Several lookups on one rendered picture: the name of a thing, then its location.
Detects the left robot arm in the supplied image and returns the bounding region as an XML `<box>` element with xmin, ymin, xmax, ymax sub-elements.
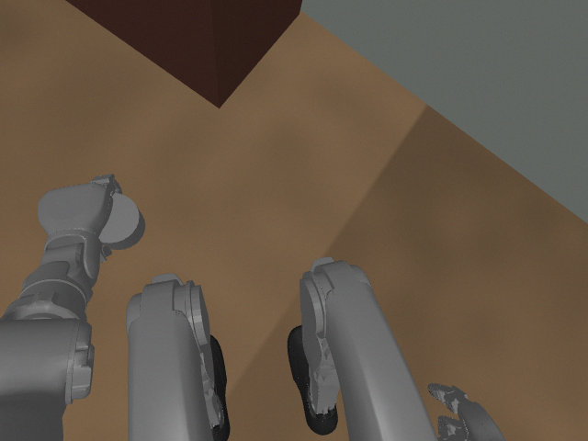
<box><xmin>0</xmin><ymin>230</ymin><xmax>101</xmax><ymax>441</ymax></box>

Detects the tin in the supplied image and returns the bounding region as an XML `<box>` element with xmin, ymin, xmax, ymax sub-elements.
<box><xmin>98</xmin><ymin>193</ymin><xmax>145</xmax><ymax>250</ymax></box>

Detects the right robot foot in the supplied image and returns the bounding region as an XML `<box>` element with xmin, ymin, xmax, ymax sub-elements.
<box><xmin>288</xmin><ymin>325</ymin><xmax>338</xmax><ymax>435</ymax></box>

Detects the right robot hand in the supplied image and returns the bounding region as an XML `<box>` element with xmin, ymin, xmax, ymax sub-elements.
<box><xmin>428</xmin><ymin>383</ymin><xmax>506</xmax><ymax>441</ymax></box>

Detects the left robot hand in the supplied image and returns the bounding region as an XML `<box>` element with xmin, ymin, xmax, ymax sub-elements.
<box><xmin>38</xmin><ymin>174</ymin><xmax>122</xmax><ymax>263</ymax></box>

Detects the left robot foot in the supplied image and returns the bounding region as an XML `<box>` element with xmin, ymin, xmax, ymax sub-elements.
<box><xmin>210</xmin><ymin>335</ymin><xmax>230</xmax><ymax>441</ymax></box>

